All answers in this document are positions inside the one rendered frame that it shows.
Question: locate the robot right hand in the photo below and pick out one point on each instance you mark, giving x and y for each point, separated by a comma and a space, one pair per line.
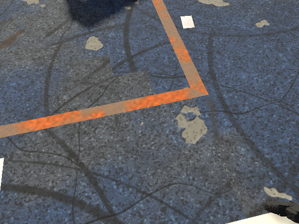
283, 209

